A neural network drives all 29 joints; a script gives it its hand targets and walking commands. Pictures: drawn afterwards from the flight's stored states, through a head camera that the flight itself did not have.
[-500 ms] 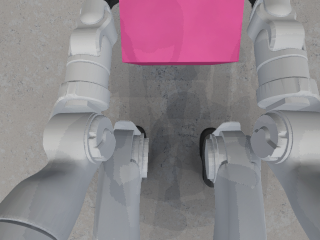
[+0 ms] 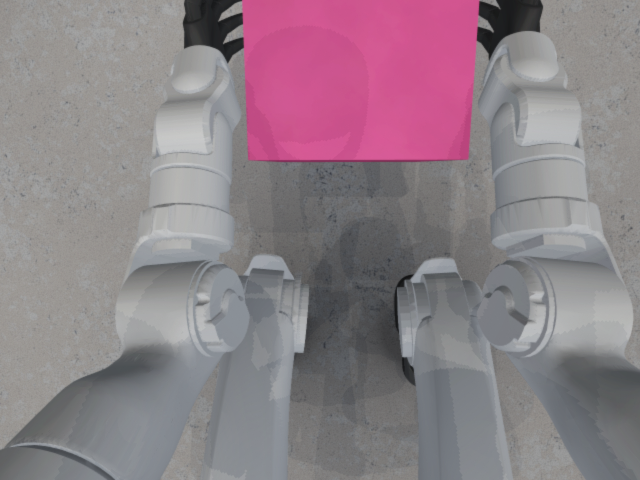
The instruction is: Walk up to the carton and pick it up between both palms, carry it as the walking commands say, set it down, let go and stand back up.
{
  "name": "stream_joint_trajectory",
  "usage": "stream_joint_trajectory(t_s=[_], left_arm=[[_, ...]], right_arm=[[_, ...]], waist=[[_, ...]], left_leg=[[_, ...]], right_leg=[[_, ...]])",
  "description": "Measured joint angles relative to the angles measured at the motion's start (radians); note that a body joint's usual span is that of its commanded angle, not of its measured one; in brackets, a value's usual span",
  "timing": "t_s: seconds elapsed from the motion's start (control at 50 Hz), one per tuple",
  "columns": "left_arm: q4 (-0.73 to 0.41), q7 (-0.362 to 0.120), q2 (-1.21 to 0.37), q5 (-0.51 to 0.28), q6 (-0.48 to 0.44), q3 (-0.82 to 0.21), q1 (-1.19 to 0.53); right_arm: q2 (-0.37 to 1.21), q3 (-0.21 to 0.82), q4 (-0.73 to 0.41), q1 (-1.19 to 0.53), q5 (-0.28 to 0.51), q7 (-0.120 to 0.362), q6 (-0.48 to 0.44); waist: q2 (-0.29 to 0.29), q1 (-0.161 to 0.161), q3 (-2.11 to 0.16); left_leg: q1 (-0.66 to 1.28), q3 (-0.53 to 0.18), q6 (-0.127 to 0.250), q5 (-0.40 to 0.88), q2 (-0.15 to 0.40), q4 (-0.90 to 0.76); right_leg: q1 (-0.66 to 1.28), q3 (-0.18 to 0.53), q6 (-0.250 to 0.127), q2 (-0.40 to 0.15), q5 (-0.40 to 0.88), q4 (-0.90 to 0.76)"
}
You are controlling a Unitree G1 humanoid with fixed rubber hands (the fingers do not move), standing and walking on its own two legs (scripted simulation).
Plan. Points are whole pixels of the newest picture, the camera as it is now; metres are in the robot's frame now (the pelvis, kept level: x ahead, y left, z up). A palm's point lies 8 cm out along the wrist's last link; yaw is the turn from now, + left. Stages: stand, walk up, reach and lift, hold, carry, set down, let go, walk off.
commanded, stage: reach and lift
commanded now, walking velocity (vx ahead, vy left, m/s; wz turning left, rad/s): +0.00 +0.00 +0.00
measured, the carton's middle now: (354, 33) +0.57 +0.00 -0.18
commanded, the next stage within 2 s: none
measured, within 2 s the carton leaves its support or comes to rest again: neither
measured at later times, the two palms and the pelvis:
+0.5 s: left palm (174, 42) +0.51 +0.14 -0.03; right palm (554, 20) +0.51 -0.15 -0.03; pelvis +0.00 +0.00 +0.05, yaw +0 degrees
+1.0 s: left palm (122, 29) +0.49 +0.14 +0.04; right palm out of the picture +0.49 -0.15 +0.04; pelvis +0.01 +0.00 +0.11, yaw -1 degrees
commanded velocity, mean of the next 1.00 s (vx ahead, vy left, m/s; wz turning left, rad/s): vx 0.00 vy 0.00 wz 0.00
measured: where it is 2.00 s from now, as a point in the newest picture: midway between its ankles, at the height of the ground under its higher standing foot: (345, 345)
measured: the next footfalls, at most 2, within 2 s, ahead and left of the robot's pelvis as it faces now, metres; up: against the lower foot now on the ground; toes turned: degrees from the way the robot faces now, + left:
none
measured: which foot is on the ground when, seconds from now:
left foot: down 0.00-1.00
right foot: down 0.00-1.00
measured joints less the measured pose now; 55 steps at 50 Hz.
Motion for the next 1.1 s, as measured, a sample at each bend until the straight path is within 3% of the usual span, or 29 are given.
stream_joint_trajectory(t_s=[0.38,1.1], left_arm=[[-0.027,-0.021,-0.052,0.080,0.039,0.053,0.064],[-0.075,-0.035,-0.124,0.119,0.053,0.057,0.269]], right_arm=[[0.042,-0.047,-0.007,0.058,-0.061,0.022,0.030],[0.109,-0.043,-0.025,0.249,-0.091,0.035,0.034]], waist=[[-0.005,-0.004,-0.094],[-0.003,-0.002,-0.209]], left_leg=[[0.095,-0.010,0.003,0.040,-0.010,-0.138],[0.387,-0.028,0.015,0.059,-0.012,-0.379]], right_leg=[[0.098,0.009,0.002,0.005,0.040,-0.140],[0.391,0.026,-0.004,0.012,0.063,-0.388]])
